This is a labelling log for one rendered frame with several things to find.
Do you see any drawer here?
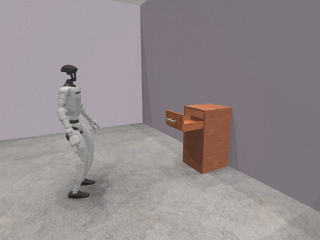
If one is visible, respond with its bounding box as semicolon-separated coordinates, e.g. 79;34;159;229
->
166;110;204;132

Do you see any robot right hand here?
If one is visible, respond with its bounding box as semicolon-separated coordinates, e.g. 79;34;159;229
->
69;134;86;155

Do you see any robot left hand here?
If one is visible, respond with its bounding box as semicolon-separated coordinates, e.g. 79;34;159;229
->
89;119;101;133

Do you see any humanoid robot head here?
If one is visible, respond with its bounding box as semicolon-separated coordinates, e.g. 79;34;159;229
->
61;65;78;87

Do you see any cabinet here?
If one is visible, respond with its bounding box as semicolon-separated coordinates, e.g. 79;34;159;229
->
182;103;232;174

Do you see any right robot foot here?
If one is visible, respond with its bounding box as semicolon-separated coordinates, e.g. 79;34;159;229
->
68;190;90;198

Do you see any right robot forearm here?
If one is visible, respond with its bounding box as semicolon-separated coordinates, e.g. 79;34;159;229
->
58;108;76;137

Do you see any right robot upper arm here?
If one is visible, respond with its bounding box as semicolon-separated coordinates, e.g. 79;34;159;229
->
57;87;71;115

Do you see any handle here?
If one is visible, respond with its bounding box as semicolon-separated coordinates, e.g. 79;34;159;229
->
166;118;176;123

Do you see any left robot forearm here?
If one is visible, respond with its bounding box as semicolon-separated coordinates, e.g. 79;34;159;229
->
81;105;93;122

